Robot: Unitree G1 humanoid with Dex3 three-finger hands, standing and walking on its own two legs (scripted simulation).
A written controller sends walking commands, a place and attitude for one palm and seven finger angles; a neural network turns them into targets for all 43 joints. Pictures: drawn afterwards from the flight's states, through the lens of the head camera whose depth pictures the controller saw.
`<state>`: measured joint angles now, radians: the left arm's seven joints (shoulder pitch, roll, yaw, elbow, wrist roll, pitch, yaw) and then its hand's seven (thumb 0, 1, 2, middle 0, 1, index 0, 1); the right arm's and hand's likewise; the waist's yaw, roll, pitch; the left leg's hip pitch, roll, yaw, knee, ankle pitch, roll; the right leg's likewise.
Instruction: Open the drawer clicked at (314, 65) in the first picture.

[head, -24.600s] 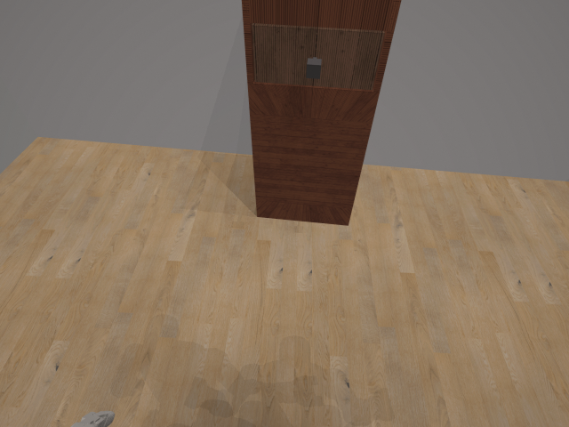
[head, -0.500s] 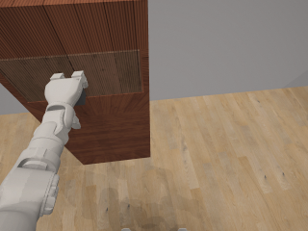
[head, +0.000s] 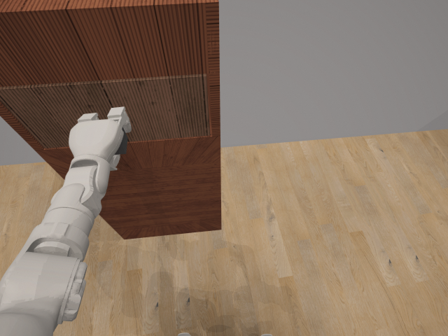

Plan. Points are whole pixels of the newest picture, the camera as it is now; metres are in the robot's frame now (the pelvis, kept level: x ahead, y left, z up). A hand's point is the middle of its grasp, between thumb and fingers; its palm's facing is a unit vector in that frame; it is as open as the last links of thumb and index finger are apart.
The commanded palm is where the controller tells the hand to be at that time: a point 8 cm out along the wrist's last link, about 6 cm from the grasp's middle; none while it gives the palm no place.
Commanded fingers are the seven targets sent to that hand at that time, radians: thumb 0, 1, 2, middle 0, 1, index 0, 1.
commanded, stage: pull the drawer open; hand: left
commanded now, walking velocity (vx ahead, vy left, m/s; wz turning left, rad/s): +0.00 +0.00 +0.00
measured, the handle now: (114, 131) +0.50 +0.21 +0.03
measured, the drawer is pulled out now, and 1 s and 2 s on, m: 0.00 0.07 0.19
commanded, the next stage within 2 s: none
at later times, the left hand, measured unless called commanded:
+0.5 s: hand (108, 164) +0.43 +0.22 +0.02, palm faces -0.03 -0.06 -1.00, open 8.0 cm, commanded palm +0.39 +0.22 +0.08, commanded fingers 0.00 0.90 0.90 -0.40 -1.35 -0.40 -1.35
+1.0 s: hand (105, 187) +0.38 +0.21 +0.02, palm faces -0.02 -0.05 -1.00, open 7.9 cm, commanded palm +0.36 +0.22 +0.08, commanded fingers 0.00 0.90 0.90 -0.40 -1.35 -0.40 -1.35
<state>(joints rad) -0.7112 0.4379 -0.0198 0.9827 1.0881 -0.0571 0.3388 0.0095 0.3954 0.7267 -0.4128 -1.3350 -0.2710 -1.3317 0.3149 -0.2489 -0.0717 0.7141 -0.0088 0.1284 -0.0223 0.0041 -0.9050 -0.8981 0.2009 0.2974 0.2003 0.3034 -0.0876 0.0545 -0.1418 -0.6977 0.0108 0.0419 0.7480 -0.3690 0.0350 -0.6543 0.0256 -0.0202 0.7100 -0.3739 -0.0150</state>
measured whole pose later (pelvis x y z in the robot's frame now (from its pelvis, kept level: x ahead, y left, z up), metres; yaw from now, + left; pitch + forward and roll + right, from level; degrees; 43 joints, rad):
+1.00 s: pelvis +0.01 -0.01 +0.01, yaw +1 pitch +13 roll +0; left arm -0.36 0.35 -0.12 0.58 1.05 0.04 0.32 0.03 0.42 0.70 -0.42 -1.34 -0.29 -1.35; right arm 0.18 -0.24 -0.06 0.67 0.00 0.13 -0.03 0.01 -0.91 -0.90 0.20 0.30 0.20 0.30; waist 0.00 0.06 -0.12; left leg -0.54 -0.01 0.03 0.68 -0.37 0.03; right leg -0.50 0.01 -0.03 0.67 -0.39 -0.02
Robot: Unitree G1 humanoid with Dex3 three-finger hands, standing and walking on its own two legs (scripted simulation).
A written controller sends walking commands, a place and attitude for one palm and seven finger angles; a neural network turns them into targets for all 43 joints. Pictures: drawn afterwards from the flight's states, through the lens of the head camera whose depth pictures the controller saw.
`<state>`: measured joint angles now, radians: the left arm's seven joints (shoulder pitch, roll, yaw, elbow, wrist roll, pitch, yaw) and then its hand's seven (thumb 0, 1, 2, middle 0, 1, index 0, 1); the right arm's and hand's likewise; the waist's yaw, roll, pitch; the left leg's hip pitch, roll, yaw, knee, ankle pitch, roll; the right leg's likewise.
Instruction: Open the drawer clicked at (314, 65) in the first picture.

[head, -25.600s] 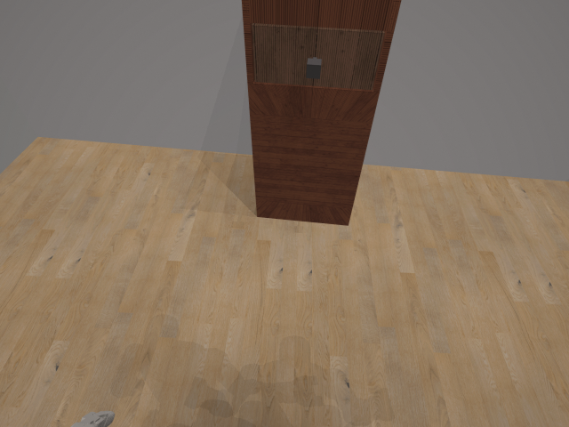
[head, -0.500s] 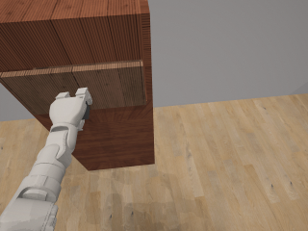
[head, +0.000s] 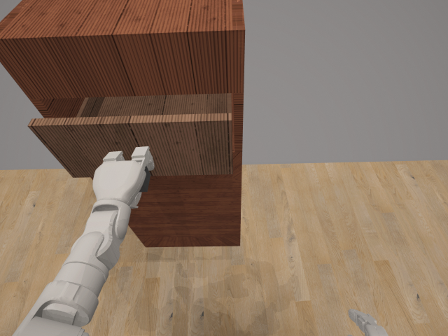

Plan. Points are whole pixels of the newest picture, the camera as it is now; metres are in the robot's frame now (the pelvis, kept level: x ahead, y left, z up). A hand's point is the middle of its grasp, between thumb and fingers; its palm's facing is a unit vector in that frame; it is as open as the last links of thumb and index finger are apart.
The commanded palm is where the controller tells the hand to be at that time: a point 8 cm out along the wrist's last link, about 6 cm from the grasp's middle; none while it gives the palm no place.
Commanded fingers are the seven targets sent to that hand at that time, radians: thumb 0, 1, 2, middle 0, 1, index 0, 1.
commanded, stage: pull the drawer open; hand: left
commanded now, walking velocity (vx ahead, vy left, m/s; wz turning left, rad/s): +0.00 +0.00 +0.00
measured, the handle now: (138, 169) +0.42 +0.20 +0.02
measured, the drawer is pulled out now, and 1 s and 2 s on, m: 0.07 0.19 0.30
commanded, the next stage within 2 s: open the thumb to release the handle in 1.64 s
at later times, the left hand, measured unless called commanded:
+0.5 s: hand (130, 198) +0.36 +0.21 +0.01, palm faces -0.03 -0.07 -1.00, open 7.9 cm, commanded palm +0.31 +0.22 +0.07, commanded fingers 0.00 0.90 0.90 -0.40 -1.35 -0.40 -1.35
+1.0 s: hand (118, 256) +0.25 +0.20 +0.01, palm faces -0.01 -0.13 -0.99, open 7.7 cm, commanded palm +0.20 +0.21 +0.07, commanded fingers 0.00 0.90 0.90 -0.40 -1.35 -0.40 -1.35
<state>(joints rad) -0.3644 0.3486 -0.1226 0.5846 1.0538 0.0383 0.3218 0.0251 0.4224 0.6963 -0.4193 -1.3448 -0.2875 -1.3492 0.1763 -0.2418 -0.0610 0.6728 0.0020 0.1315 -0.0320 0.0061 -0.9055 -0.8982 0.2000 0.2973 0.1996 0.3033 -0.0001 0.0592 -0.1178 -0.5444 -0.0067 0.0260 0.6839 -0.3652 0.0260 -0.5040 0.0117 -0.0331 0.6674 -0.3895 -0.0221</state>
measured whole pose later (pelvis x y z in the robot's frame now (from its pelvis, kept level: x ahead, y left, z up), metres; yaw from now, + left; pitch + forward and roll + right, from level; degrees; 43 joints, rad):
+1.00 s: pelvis +0.00 +0.00 +0.00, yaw -2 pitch +8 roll +0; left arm 0.20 0.33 -0.14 0.06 1.03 0.08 0.33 0.09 0.47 0.64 -0.42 -1.34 -0.31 -1.34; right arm 0.05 -0.21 -0.01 0.60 -0.01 0.10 -0.01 0.01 -0.91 -0.90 0.20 0.30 0.20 0.30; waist 0.05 0.05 -0.10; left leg -0.43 0.00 0.06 0.65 -0.37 0.02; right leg -0.41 0.02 0.00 0.67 -0.39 -0.02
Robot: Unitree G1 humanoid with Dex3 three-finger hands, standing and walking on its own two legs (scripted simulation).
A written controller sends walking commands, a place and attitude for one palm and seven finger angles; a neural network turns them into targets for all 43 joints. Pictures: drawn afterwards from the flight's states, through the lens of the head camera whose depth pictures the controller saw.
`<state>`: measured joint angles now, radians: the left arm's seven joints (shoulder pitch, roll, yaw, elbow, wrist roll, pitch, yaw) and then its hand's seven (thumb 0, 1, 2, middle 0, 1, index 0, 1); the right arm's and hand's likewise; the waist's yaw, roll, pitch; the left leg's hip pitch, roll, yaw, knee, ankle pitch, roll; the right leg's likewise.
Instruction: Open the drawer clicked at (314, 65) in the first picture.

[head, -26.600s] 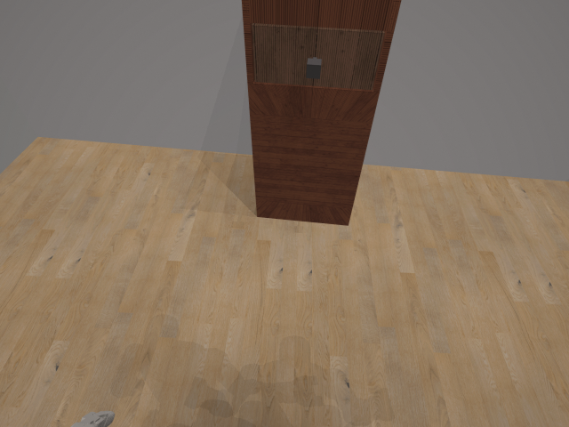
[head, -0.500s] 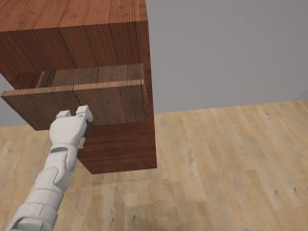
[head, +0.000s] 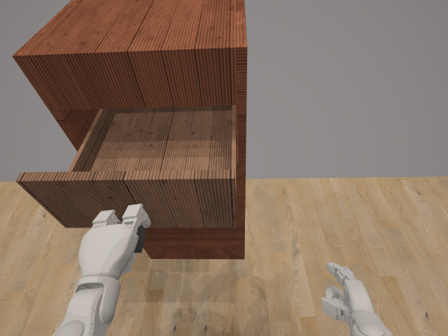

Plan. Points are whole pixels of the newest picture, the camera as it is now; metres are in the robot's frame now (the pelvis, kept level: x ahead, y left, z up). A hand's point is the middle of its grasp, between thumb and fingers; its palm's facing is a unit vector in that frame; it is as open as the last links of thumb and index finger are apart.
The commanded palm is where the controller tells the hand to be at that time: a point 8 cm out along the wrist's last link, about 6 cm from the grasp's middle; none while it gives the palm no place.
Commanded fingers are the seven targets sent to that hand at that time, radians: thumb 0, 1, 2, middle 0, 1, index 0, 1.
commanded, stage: pull the drawer open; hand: left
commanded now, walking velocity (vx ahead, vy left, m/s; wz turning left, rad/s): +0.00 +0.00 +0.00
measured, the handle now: (132, 226) +0.30 +0.21 +0.02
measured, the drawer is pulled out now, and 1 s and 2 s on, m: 0.19 0.30 0.30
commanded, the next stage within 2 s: open the thumb to release the handle in 0.64 s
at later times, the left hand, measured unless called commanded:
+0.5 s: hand (109, 320) +0.14 +0.20 +0.01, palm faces -0.03 -0.12 -0.99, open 7.7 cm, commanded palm +0.10 +0.21 +0.07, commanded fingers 0.00 0.90 0.90 -0.40 -1.35 -0.40 -1.35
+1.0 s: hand (107, 321) +0.14 +0.20 +0.01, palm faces +0.02 -0.10 -1.00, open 8.1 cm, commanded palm +0.11 +0.22 +0.07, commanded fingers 0.00 -0.08 0.48 -0.33 -1.25 -0.33 -1.25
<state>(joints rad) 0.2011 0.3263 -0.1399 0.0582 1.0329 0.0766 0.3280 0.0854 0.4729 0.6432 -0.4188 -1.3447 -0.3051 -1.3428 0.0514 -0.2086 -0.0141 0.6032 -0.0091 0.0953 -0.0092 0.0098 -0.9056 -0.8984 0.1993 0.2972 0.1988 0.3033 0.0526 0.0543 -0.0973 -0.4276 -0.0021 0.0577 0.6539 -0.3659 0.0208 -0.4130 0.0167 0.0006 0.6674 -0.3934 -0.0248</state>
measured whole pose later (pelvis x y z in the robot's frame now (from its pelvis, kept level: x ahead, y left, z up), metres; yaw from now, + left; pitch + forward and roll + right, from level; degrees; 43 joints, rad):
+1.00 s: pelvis -0.03 -0.02 -0.02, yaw +1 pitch +8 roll +1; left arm 0.56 0.38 -0.07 -0.20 1.01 -0.02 0.43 0.05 0.34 0.67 -0.39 -1.30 -0.37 -1.30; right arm 0.10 -0.23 -0.02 0.59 -0.04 0.11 -0.01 0.01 -0.91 -0.90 0.20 0.30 0.20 0.30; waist 0.07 0.06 -0.10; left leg -0.54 0.01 0.04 0.80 -0.40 -0.01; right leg -0.53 0.03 -0.02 0.83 -0.44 -0.06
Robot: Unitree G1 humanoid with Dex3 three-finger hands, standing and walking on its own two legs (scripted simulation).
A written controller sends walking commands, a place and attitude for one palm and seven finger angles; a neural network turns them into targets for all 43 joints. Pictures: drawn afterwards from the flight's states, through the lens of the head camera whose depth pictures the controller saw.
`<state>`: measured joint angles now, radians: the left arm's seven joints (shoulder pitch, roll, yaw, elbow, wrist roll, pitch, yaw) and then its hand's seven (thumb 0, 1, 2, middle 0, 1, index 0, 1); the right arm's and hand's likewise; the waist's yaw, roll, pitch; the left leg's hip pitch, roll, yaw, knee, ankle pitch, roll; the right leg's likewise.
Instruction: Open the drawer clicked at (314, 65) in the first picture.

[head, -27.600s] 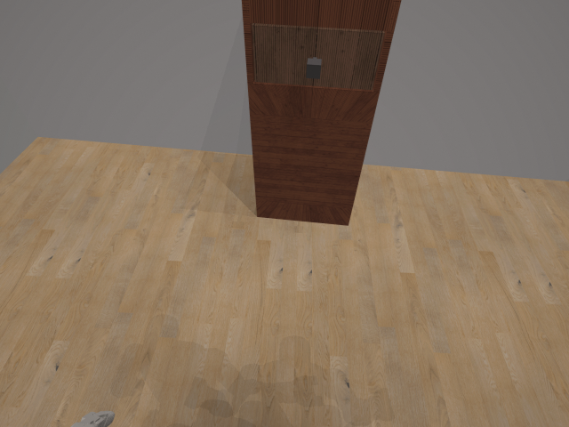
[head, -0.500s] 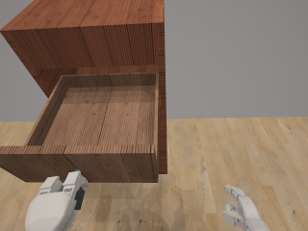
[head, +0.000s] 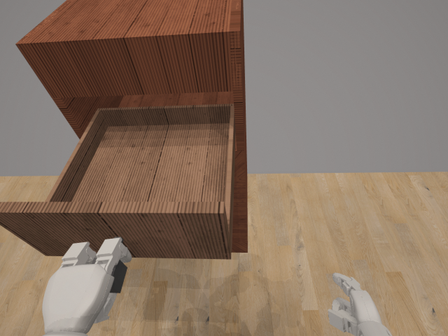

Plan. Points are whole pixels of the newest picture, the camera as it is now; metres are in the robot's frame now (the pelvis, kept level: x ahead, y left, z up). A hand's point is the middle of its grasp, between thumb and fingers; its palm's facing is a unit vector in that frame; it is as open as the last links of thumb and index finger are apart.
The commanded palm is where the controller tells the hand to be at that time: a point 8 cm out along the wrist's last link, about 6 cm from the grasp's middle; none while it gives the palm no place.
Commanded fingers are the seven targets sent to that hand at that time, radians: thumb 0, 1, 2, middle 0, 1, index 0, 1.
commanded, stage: open the thumb to release the handle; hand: left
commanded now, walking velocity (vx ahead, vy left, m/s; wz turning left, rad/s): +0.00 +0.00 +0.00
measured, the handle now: (111, 262) +0.22 +0.22 +0.04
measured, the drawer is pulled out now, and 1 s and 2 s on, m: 0.30 0.30 0.30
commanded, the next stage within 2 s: lift the hand off the handle in 0.24 s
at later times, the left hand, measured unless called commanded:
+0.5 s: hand (102, 292) +0.18 +0.22 +0.03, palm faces +0.04 -0.11 -0.99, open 13.4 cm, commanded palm +0.15 +0.23 +0.08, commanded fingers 0.00 -0.50 0.30 -0.30 -1.20 -0.30 -1.20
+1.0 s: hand (86, 275) +0.19 +0.23 +0.07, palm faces +0.08 -0.13 -0.99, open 13.6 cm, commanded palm +0.16 +0.23 +0.13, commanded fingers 0.00 -0.50 0.30 -0.30 -1.20 -0.30 -1.20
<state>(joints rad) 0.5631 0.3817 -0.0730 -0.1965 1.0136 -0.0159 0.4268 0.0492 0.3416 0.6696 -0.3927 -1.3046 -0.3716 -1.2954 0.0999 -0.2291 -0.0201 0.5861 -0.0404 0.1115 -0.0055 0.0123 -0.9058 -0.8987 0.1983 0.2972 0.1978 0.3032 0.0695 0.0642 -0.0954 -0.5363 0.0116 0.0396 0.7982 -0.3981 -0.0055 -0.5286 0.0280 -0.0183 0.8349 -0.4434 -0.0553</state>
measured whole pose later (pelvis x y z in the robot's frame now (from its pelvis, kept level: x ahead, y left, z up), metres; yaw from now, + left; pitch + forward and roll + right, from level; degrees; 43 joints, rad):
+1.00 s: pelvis +0.00 +0.01 +0.02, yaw +1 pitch +4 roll +1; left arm 0.47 0.38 -0.10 -0.29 0.98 0.08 0.30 0.00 -0.49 0.30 -0.32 -1.20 -0.36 -1.22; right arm 0.09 -0.24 0.00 0.59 -0.02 0.11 -0.01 0.01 -0.91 -0.90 0.20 0.30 0.20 0.30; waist 0.10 0.09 -0.07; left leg -0.40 0.00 0.03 0.68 -0.34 0.01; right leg -0.38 0.02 -0.02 0.69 -0.38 -0.04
